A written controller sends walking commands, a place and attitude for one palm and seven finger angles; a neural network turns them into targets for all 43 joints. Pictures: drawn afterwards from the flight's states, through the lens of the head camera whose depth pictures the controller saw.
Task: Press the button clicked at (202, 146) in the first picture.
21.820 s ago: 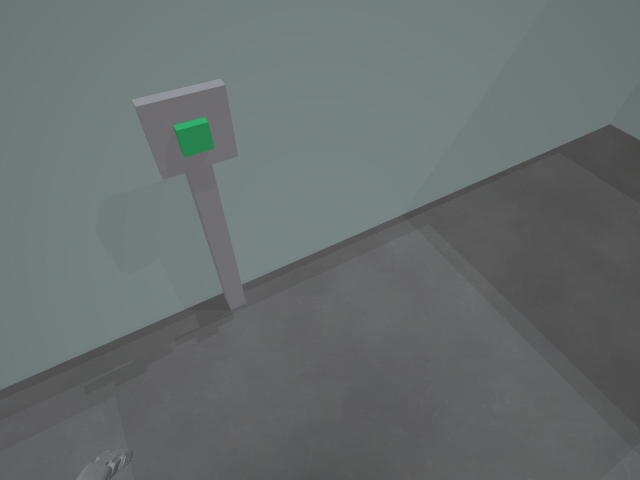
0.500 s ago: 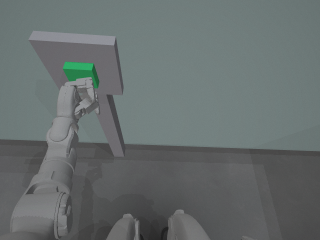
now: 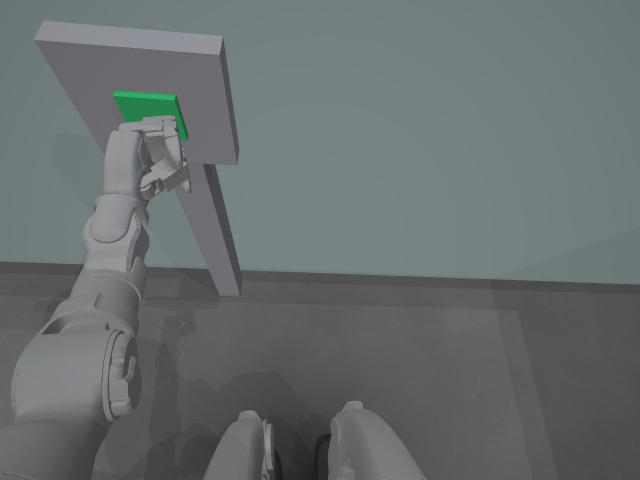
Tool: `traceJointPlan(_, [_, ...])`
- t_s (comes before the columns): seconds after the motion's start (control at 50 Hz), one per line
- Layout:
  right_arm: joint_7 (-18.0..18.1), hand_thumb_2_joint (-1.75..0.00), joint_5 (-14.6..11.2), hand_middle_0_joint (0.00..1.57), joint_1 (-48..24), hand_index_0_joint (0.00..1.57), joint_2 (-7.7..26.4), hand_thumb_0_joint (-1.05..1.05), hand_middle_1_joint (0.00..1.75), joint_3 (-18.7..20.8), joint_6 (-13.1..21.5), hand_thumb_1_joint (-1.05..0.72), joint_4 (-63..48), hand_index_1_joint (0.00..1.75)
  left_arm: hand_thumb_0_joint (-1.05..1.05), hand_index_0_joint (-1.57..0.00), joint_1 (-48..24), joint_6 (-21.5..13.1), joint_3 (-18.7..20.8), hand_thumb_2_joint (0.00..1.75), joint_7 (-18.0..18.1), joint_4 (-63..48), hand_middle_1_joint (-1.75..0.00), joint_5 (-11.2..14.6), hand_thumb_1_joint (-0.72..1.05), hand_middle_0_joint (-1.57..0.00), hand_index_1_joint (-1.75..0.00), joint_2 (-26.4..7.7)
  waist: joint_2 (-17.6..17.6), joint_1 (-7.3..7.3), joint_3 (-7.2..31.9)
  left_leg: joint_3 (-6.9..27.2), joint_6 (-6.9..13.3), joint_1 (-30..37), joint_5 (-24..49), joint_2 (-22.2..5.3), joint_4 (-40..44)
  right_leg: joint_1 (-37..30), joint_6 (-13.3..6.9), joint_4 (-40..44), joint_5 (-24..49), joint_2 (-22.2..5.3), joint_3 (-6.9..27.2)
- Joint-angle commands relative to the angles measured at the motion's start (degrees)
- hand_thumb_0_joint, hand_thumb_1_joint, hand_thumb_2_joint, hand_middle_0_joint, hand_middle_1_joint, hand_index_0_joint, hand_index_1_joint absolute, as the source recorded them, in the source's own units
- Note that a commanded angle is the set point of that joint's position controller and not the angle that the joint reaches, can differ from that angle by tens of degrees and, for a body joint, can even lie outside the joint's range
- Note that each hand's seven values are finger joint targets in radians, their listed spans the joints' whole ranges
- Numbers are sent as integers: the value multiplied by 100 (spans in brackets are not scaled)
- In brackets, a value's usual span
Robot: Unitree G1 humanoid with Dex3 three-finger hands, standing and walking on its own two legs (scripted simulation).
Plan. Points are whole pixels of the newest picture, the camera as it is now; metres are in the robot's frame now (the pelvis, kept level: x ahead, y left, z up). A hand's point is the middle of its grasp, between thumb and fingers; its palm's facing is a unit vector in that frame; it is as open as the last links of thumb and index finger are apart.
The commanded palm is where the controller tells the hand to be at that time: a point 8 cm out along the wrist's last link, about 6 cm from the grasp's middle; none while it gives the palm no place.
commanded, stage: hold the button down briefly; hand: left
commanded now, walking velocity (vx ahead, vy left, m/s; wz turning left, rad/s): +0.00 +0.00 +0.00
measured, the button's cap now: (155, 110) +0.55 +0.17 +0.08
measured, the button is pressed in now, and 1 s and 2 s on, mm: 13 0 0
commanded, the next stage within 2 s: pull the fist back off the button in 0.20 s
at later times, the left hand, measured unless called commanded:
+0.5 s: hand (180, 171) +0.48 +0.15 +0.05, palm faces -0.08 -1.00 -0.04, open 2.7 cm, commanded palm +0.47 +0.18 +0.06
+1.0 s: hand (182, 210) +0.43 +0.14 +0.05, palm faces -0.08 -1.00 -0.01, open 3.1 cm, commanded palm +0.40 +0.19 +0.06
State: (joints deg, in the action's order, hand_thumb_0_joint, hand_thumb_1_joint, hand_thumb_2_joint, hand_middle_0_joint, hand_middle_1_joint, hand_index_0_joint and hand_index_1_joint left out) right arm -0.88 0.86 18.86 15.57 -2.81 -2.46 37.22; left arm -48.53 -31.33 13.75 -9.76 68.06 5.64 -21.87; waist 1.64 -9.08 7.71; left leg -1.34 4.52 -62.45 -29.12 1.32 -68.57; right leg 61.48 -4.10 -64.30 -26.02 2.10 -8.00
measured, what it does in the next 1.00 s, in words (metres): stands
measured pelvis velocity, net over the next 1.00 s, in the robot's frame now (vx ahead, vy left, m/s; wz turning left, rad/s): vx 0.03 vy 0.01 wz -0.03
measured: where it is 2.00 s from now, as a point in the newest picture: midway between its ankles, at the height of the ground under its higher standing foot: outside the picture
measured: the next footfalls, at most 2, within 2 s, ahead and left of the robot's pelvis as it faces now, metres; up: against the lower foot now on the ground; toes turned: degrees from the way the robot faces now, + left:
none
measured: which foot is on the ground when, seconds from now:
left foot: down 0.00-1.00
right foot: down 0.00-1.00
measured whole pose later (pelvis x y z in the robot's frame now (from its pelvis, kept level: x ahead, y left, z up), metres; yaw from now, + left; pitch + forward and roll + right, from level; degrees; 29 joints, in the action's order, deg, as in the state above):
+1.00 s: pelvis +0.03 +0.01 +0.02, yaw -2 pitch +20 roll -2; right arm -2.5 -0.9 18.0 14.6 -1.4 -4.7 31.4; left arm -22.8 -28.4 9.3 -8.3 42.4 9.1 -13.6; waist 1.4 -5.1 9.0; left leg -3.8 5.0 -52.8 -30.1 1.1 -62.7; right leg 53.4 -3.2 -59.7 -26.5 3.1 -4.7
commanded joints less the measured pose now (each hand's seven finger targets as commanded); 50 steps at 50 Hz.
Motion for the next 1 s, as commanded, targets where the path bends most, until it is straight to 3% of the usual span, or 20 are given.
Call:
traceJointPlan(0.0, [53, -90, -6, 20, 859, 20, 1071, 0, 30, 391, 149, -90, -278, 30, 0, -130, -3604, -226, 134, 90, 167, -1182, -150, 33, 90, -130, -150, -1079, 606, -556, 2561, 888, -256, 1958, 881, -199, 936, -598, 237, 877, 475, 17, 778])
traceJointPlan(0.08, [32, -90, 7, 20, 895, 20, 1081, 0, 30, 386, 158, -90, -317, 30, 0, -130, -3585, -200, 141, 90, 158, -1149, -150, 45, 90, -130, -150, -1056, 734, -500, 2615, 902, -261, 1961, 824, -187, 974, -632, 219, 886, 426, 18, 772])
traceJointPlan(0.1, [29, -90, 2, 20, 893, 20, 1090, 0, 30, 383, 160, -90, -317, 30, 0, -130, -3671, -175, 108, 90, 162, -1145, -150, 60, 90, -130, -150, -1022, 610, -570, 2584, 921, -245, 1895, 690, -195, 971, -595, 236, 898, 364, 21, 771])
traceJointPlan(0.16, [23, -90, 12, 20, 908, 20, 1094, 0, 30, 372, 189, -90, -317, 30, 0, -130, -3812, -159, 48, 90, 172, -1164, -150, 53, 90, -130, -150, -985, 731, -592, 2457, 938, -241, 1844, 489, -182, 1004, -511, 220, 904, 250, 14, 770])
traceJointPlan(0.24, [41, -90, -1, 20, 924, 20, 1137, 0, 30, 344, 231, -90, -318, 30, 0, -130, -3854, -101, 214, 90, 228, -1030, -150, 16, 90, -130, -150, -1288, 521, -615, 2325, 852, -196, 1408, 123, -154, 958, -638, 241, 967, -12, 15, 858])
traceJointPlan(0.3, [22, -90, 6, 20, 941, 20, 1130, 0, 30, 345, 257, -90, -324, 30, 0, -130, -3889, -125, 50, 90, 203, -996, -150, -23, 90, -130, -150, -1098, 685, -618, 2376, 953, -226, 1603, 97, -175, 1004, -453, 225, 899, 15, 13, 801])
traceJointPlan(0.34, [11, -90, 5, 20, 944, 20, 1157, 0, 30, 337, 256, -90, -365, 30, 0, -130, -3620, -76, 234, 90, 200, -898, -150, -1, 90, -130, -150, -1273, 631, -534, 2325, 931, -229, 1486, 70, -168, 1018, -551, 214, 900, -20, 17, 798])
traceJointPlan(0.38, [9, -90, 2, 20, 937, 20, 1157, 0, 30, 352, 251, -90, -412, 30, 0, -130, -3423, -93, 373, 90, 159, -1015, -150, 25, 90, -130, -150, -1384, 690, -408, 2572, 911, -237, 1637, 353, -165, 1016, -709, 197, 875, 128, 18, 792])
traceJointPlan(0.44, [-12, -90, -26, 20, 863, 20, 1105, 0, 30, 369, 225, -90, -491, 30, 0, -130, -3202, -92, 104, 90, 76, -1271, -150, 90, 90, -130, -150, -978, 688, -383, 2631, 909, -249, 1839, 433, -187, 1066, -692, 217, 910, 206, 7, 777])
traceJointPlan(0.46, [-13, -90, -26, 20, 873, 20, 1130, 0, 30, 386, 218, -90, -497, 30, 0, -130, -3070, -118, 254, 90, 78, -1324, -150, 118, 90, -130, -150, -1101, 690, -307, 2654, 982, -270, 1992, 520, -212, 1125, -670, 192, 862, 272, 12, 727])
traceJointPlan(0.5, [-25, -90, -53, 20, 811, 20, 1102, 0, 30, 386, 179, -90, -536, 30, 0, -130, -2859, -126, 99, 90, 66, -1469, -150, 139, 90, -130, -150, -909, 735, -243, 2561, 983, -305, 2104, 542, -224, 1205, -652, 192, 877, 295, 9, 703])
traceJointPlan(0.56, [-28, -90, -62, 20, 736, 20, 1065, 0, 30, 408, 165, -90, -571, 30, 0, -130, -2679, -181, -29, 90, 120, -1730, -150, 166, 90, -130, -150, -672, 509, -250, 2510, 971, -281, 2138, 541, -230, 1239, -710, 211, 923, 316, 6, 704])
traceJointPlan(0.62, [-36, -90, -78, 20, 701, 20, 1046, 0, 30, 423, 135, -90, -590, 30, 0, -130, -2207, -200, 30, 90, 148, -1724, -150, 171, 90, -130, -150, -678, 345, -116, 2345, 889, -292, 2051, 606, -206, 1286, -921, 204, 974, 330, 9, 707])
traceJointPlan(0.66, [-44, -90, -78, 20, 656, 20, 1042, 0, 30, 440, 111, -90, -666, 30, 0, -130, -1736, -247, 178, 90, 159, -1837, -150, 177, 90, -130, -150, -788, 373, 44, 2500, 815, -306, 2135, 950, -193, 1282, -1125, 176, 953, 532, 18, 712])
traceJointPlan(0.74, [-107, -90, -118, 20, 512, 20, 921, 0, 30, 450, 27, -90, -824, 30, 0, -130, -967, -247, -126, 90, 93, -2247, -150, 239, 90, -130, -150, -313, 357, 156, 2534, 710, -340, 2382, 1467, -213, 1302, -1325, 185, 977, 908, 35, 686])
traceJointPlan(0.76, [-107, -90, -121, 20, 505, 20, 946, 0, 30, 468, 11, -90, -866, 30, 0, -130, -763, -247, -30, 90, 96, -2395, -150, 277, 90, -130, -150, -413, 296, 236, 2565, 707, -352, 2415, 1700, -208, 1312, -1463, 166, 953, 1089, 37, 680])
traceJointPlan(0.8, [-133, -90, -160, 20, 453, 20, 911, 0, 30, 494, -36, -90, -949, 30, 0, -130, -221, -166, -118, 90, 96, -2683, -150, 348, 90, -130, -150, -223, 203, 299, 2565, 658, -377, 2547, 2088, -235, 1332, -1584, 190, 969, 1393, 44, 652])
traceJointPlan(0.9, [-128, -90, -205, 20, 309, 20, 818, 0, 30, 522, -74, -90, -1128, 30, 0, -130, 785, -93, 2, 90, 187, -3671, -150, 431, 90, -130, -150, -311, 6, 523, 2525, 466, -356, 2407, 2672, -203, 1332, -2237, 222, 989, 2132, 13, 744])
traceJointPlan(0.94, [-135, -90, -222, 20, 217, 20, 747, 0, 30, 530, -41, -90, -1158, 30, 0, -130, 939, -122, -319, 90, 189, -4147, -150, 442, 90, -130, -150, 29, 137, 460, 2433, 470, -380, 2555, 2769, -225, 1335, -2151, 243, 1007, 2165, 11, 737])
traceJointPlan(0.98, [-129, -90, -230, 20, 160, 20, 721, 0, 30, 563, 12, -90, -1163, 30, 0, -130, 1344, -151, -444, 90, 202, -4526, -150, 467, 90, -130, -150, 189, 282, 509, 2510, 515, -440, 2864, 3212, -259, 1305, -2085, 239, 982, 2293, 8, 719])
